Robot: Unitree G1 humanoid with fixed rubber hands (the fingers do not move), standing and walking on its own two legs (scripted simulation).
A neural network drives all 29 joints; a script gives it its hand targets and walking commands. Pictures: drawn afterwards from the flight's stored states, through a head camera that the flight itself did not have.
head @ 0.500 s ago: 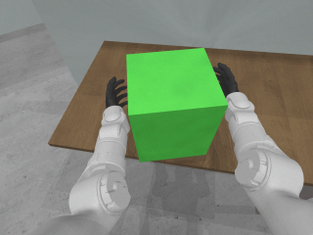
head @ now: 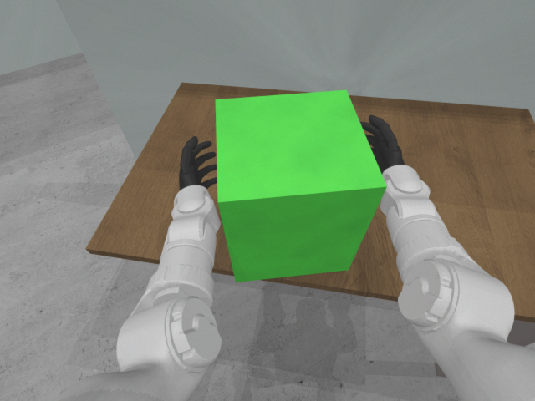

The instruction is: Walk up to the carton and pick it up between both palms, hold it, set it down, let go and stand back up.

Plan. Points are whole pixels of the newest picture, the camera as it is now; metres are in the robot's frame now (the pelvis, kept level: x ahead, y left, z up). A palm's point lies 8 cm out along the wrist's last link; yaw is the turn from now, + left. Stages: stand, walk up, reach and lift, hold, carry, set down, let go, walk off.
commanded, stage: reach and lift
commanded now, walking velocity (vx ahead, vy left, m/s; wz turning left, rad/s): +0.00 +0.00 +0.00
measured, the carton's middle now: (287, 192) +0.44 +0.03 +0.03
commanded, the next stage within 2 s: none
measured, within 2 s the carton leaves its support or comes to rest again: neither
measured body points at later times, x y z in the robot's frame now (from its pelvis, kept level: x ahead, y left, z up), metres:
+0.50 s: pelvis -0.02 +0.01 +0.00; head -0.03 +0.01 +0.45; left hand +0.38 +0.20 +0.13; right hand +0.43 -0.10 +0.14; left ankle +0.00 +0.15 -0.74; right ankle +0.01 -0.08 -0.74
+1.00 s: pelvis -0.01 +0.02 +0.01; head -0.05 +0.03 +0.45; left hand +0.38 +0.22 +0.16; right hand +0.42 -0.08 +0.16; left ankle +0.00 +0.15 -0.74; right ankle +0.01 -0.08 -0.74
